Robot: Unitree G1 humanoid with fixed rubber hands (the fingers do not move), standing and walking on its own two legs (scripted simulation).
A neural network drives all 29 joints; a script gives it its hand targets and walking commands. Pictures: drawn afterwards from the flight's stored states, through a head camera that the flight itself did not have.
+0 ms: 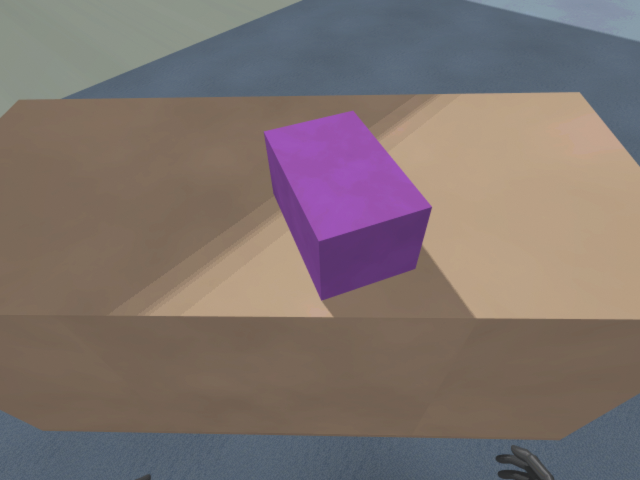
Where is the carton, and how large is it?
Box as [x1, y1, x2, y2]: [264, 111, 431, 300]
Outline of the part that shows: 353,111 264,131 273,193 321,300 414,268 431,206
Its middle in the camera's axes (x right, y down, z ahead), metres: +0.03 -0.08 +0.68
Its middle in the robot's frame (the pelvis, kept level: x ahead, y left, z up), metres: +0.55 -0.01 +0.01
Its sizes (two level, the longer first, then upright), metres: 0.277 0.173 0.148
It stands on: a pedestal, 0.70 m high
